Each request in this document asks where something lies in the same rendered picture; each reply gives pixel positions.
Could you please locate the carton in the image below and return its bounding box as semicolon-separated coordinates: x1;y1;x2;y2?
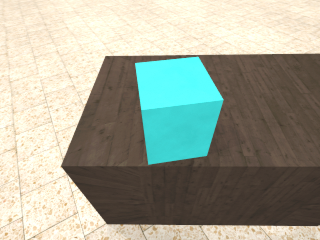
135;57;224;165

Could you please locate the pedestal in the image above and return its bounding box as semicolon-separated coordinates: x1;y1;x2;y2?
61;53;320;226

